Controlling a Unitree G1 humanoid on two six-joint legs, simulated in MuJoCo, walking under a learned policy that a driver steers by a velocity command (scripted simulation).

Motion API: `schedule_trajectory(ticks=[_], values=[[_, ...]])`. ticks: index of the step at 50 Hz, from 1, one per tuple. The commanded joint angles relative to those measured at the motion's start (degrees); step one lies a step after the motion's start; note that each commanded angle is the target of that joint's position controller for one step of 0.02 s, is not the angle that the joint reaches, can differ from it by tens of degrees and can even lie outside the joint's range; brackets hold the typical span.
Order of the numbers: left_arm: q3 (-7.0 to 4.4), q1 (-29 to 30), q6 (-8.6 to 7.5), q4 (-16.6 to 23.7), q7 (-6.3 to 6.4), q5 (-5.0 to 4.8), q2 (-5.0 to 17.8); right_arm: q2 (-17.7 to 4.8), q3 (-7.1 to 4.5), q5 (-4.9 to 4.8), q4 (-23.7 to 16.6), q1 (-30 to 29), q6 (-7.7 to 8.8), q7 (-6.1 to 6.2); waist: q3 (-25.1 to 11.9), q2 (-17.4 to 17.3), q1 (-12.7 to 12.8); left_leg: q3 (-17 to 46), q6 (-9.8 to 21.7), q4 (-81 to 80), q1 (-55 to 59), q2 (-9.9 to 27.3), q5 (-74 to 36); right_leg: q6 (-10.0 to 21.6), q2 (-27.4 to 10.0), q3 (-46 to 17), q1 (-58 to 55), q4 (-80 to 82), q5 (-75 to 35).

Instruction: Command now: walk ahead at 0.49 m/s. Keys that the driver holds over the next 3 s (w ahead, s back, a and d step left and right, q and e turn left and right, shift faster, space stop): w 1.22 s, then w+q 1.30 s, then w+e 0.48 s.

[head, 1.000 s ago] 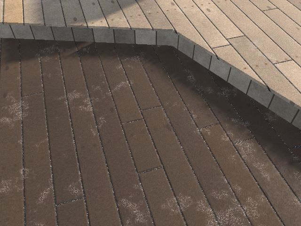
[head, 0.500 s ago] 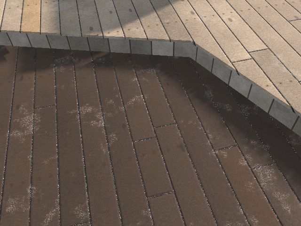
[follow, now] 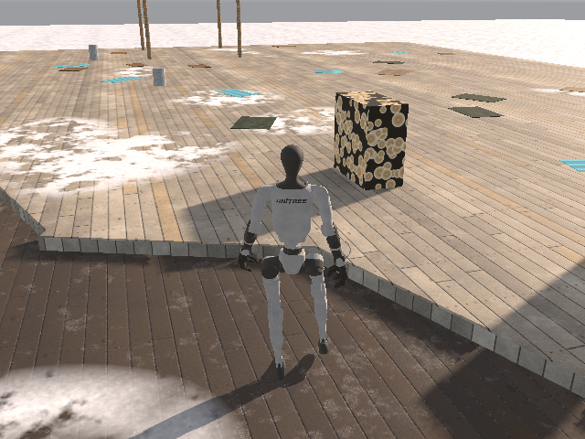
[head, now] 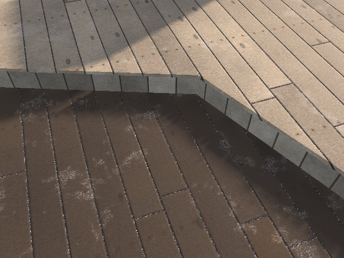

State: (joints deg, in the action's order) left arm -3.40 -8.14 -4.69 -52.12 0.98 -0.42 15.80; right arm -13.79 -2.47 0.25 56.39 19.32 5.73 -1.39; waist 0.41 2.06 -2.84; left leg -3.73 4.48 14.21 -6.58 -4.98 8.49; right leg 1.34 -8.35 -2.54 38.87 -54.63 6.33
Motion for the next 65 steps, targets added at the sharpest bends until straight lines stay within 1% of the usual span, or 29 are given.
schedule_trajectory(ticks=[1, 9, 11, 13, 14, 15, 16, 17, 18, 19, 21, 24, 30, 35, 38, 40, 41, 42, 43, 44, 46, 47, 51, 56, 57, 58, 60, 62, 65], values=[[-0.36, 1.8, -0.52, 3.2, -0.40, 0.28, 2.1, -8.6, -1.52, -0.34, -3.5, -1.8, 0.58, 1.21, 2.9, -4.1, 1.7, 9.9, 7.9, -9.3, -3.2, 15.5, -7.2, -0.9, -0.2, 0.0, 0.7, 10.2, -10.2], [0.70, 14.9, -1.64, 8.5, -2.96, -0.73, 2.1, -9.7, -1.99, -1.15, 0.0, 6.4, -1.39, 1.81, 5.0, -4.7, -1.8, 8.5, 6.4, -4.0, 10.4, 19.1, -12.4, 0.8, 3.6, 2.2, 0.8, 25.2, -8.4], [0.14, 12.4, -1.92, 8.5, -3.41, -0.82, 3.8, -10.6, -2.39, -1.18, -0.3, 5.3, -1.99, 2.00, 3.0, -6.2, 0.5, 8.4, 5.3, 0.1, 13.0, 20.0, -21.7, 2.3, 5.2, 3.2, -4.1, 26.7, -3.8], [-2.08, -1.0, -2.03, 4.7, -3.08, -0.70, 7.9, -10.3, -2.13, -0.93, -1.2, 3.1, -2.57, 2.03, -5.5, -7.1, 7.6, 5.3, 3.1, 15.3, 10.3, 16.5, -38.2, 5.3, 8.5, 5.9, -23.5, 28.0, -3.6], [-3.37, -12.5, -1.92, 2.1, -2.51, 0.09, 12.0, -8.5, -1.19, -0.12, -2.7, 3.0, -2.45, 2.07, -14.1, -3.4, 11.6, 3.1, 1.2, 31.8, -1.5, 13.4, -26.9, 9.2, 0.0, -3.4, -42.3, 25.1, -5.1], [-4.54, -18.1, -1.40, 0.4, -2.51, 0.32, 16.5, -0.7, 1.09, -0.11, -3.1, 10.3, -1.06, 1.21, -22.9, 11.5, 8.5, 2.4, -3.2, 53.9, -26.2, 2.5, 8.0, 19.0, -13.9, -31.2, -64.5, 29.7, 6.2], [-2.83, -17.5, -1.21, 0.6, -2.45, -0.07, 10.8, -5.1, 0.18, -1.39, -2.4, 7.5, 0.49, 1.04, -23.2, 9.5, 10.0, 10.7, -2.3, 61.5, -33.6, 2.8, 23.7, 18.4, -14.4, -39.4, -64.6, 36.3, 11.1], [-1.93, -12.0, -1.27, 1.5, -2.20, -0.27, 8.2, -9.4, -1.05, -2.95, -4.5, 1.5, 1.48, 0.87, -13.5, 7.3, 9.3, 10.4, -1.2, 63.1, -38.0, 6.2, 20.2, 15.2, -12.2, -29.9, -56.8, 37.3, 9.4], [-1.37, -7.2, -1.31, 2.7, -2.11, 0.01, 6.6, -9.4, -1.06, -3.04, -5.3, -1.8, 1.79, 1.17, -8.6, 2.7, 7.5, 8.7, -1.0, 60.6, -36.4, 9.4, 14.7, 13.5, -10.0, -22.4, -47.8, 38.8, 4.0], [-0.86, -4.1, -1.41, 3.1, -2.33, 0.37, 4.9, -8.8, -1.41, -2.12, -5.4, -3.5, 1.52, 1.53, -4.5, 0.1, 5.7, 7.8, -1.4, 56.6, -34.1, 11.2, 11.4, 12.7, -7.8, -17.2, -39.9, 40.8, -0.7], [-0.41, -2.5, -1.76, 2.7, -2.71, 0.96, 3.3, -6.5, -1.57, -1.42, -4.9, -1.2, -0.04, 1.71, -2.7, 1.7, 2.5, 8.1, -1.9, 52.3, -27.9, 13.3, 8.1, 11.9, -5.1, -12.0, -32.0, 44.3, -3.7], [-1.04, -4.4, -2.19, 1.3, -2.40, 0.65, 5.8, -4.9, -1.45, -0.89, -6.0, -2.9, -1.46, 1.93, -0.3, 1.1, 1.5, 7.1, -3.4, 46.3, -29.4, 14.2, 4.1, 13.1, -4.7, -7.5, -28.4, 47.5, -8.0], [-1.27, -9.6, -1.43, -0.9, -0.87, -0.03, 7.4, -3.8, -0.95, -0.70, -9.9, -15.9, -0.87, 1.21, 2.5, 0.9, 5.1, 4.3, -4.4, 24.5, -29.9, 11.8, -13.8, 10.2, -1.6, -0.5, -30.2, 49.1, -8.2], [-1.61, -14.6, -0.29, -3.6, -0.60, -0.66, 8.0, -4.5, -0.64, -1.34, -12.7, -23.2, -0.37, -0.27, 4.4, 1.2, 7.0, 4.5, -2.8, 16.9, -31.7, 10.3, -11.8, 9.5, -5.4, -1.1, -39.5, 45.7, -7.8], [-2.11, -13.5, 0.68, -3.8, -0.22, -0.71, 9.1, -6.5, -1.29, -1.36, -13.0, -21.1, 0.15, -1.07, 2.5, 2.4, 4.4, 3.5, -0.6, 14.9, -26.9, 8.7, -5.4, 7.9, -7.2, -1.4, -43.7, 40.7, -16.8], [-1.73, -11.7, 1.34, -3.2, -0.16, -0.43, 8.3, -10.2, -3.45, -1.15, -9.0, -7.6, 0.20, -0.67, -5.6, 2.1, -2.5, 0.6, 1.9, 13.9, -7.7, 5.3, -5.0, 5.6, -3.1, 2.0, -40.5, 25.1, -31.4], [-0.70, -12.5, 1.36, -1.8, -0.07, 0.59, 6.3, -14.4, -4.74, -0.51, -6.7, 3.0, 0.07, -0.10, -14.1, -3.7, -5.8, 10.9, 5.4, 15.7, 10.1, 14.4, -6.0, 3.6, 0.5, 4.7, -29.0, 7.4, -18.2], [1.61, -20.0, -0.04, -1.5, -0.84, 0.61, -1.9, -18.7, -5.58, -0.35, -5.2, 6.5, -0.23, -0.28, -21.2, -19.5, -1.7, 39.2, 15.2, 8.8, 29.6, 27.1, 5.2, -0.1, 11.7, 3.9, -5.3, -13.0, 19.4], [0.46, -16.8, -1.54, -2.2, -1.17, -0.75, 3.8, -13.1, -4.00, -0.86, -5.7, 6.1, -0.20, -0.32, -21.0, -14.8, -3.8, 45.3, 14.4, 3.4, 29.4, 26.9, 12.0, 0.6, 10.0, -4.2, 1.7, -20.6, 26.9], [-0.48, -11.0, -2.48, -0.4, -1.37, -2.21, 7.3, -10.7, -3.25, -0.88, -6.6, 1.2, 0.05, -0.08, -12.4, -11.9, -3.3, 36.6, 11.6, 2.7, 22.4, 25.1, 9.7, 1.6, 7.0, -3.7, 5.8, -21.9, 22.5], [-0.79, -6.2, -2.49, 0.5, -0.62, -1.12, 6.8, -7.7, -2.33, -0.03, -7.9, -6.3, 0.29, -0.14, -4.5, -5.0, 0.0, 24.5, 9.4, 0.1, 6.5, 21.0, -2.2, 1.5, 1.9, -1.4, 1.5, -15.7, 13.6], [-1.02, -7.2, -1.77, 0.3, -0.52, -0.71, 6.1, -6.3, -1.86, 0.55, -7.9, -7.5, 0.49, -0.26, -3.8, -6.1, 2.0, 21.1, 8.7, -1.5, 2.1, 19.5, -5.3, 1.5, 0.4, -1.9, -2.3, -13.3, 11.4], [-0.74, -6.3, 0.39, 1.0, -0.31, -0.04, 3.1, -8.2, -2.39, -0.06, -6.2, -5.7, 0.95, 0.09, -0.9, -5.7, 3.7, 15.0, 9.7, -6.5, -3.1, 18.3, -9.4, -0.1, -0.8, -0.9, -2.8, -4.9, 6.4], [-0.53, 3.1, 0.17, 3.8, -0.79, 0.15, 2.3, -9.2, -2.50, -0.45, -4.6, -2.1, 0.22, 1.44, 1.6, -5.3, 1.4, 8.7, 7.5, -8.2, -1.6, 15.7, -10.4, -1.4, 0.6, 0.7, -0.7, 12.2, -8.9], [1.02, 4.1, 1.49, 4.5, -2.68, 3.86, -0.3, -6.6, -1.67, 0.42, -2.8, 0.9, 0.16, 0.70, 2.7, -3.5, 1.7, 5.1, 6.1, -8.5, -4.5, 13.0, -11.0, -1.7, 2.4, 6.0, -6.4, 15.2, -10.1], [1.26, 6.0, 2.05, 5.0, -3.45, 3.63, -1.1, -6.4, -1.63, 0.57, -2.3, 2.3, 0.14, 0.44, 3.3, -5.4, 0.5, 4.2, 5.4, -8.8, -5.4, 12.4, -10.3, -1.5, 3.1, 7.3, -8.8, 17.0, -11.5], [1.22, 8.6, 2.43, 6.1, -3.72, 2.55, 0.6, -7.5, -1.88, 0.89, -1.8, 3.5, 0.00, 0.48, 4.1, -6.5, -0.2, 4.9, 5.2, -8.2, -1.9, 13.9, -10.1, -1.1, 3.3, 6.8, -9.2, 19.3, -11.2], [0.86, 10.5, 2.08, 7.6, -3.30, 2.59, 2.7, -8.8, -2.24, 1.20, -1.3, 4.1, -0.36, 0.95, 4.5, -6.3, -0.1, 7.0, 5.1, -5.6, 4.0, 16.5, -14.3, -0.1, 3.6, 5.7, -8.0, 22.0, -6.1], [0.01, 3.3, 0.61, 6.5, -2.31, 2.73, 4.7, -10.1, -2.69, 1.48, -0.8, 3.2, -1.02, 1.69, 1.5, -6.7, 3.6, 8.9, 4.1, 4.8, 9.2, 17.6, -28.0, 1.9, 6.2, 5.4, -15.8, 26.8, 3.4]])
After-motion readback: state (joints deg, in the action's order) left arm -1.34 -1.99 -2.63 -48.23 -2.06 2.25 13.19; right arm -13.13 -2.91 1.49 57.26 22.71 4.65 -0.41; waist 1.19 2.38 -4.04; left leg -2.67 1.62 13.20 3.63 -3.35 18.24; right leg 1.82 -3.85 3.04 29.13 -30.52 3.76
